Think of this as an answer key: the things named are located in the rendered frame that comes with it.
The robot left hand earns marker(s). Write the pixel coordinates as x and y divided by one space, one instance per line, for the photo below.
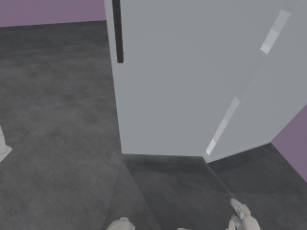
4 149

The fridge door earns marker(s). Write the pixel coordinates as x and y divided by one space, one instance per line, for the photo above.
183 64

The robot left thigh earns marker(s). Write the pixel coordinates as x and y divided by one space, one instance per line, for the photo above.
121 224

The handle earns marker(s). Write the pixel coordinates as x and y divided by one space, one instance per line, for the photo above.
116 7

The robot right hand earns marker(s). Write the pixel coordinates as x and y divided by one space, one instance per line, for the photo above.
245 220

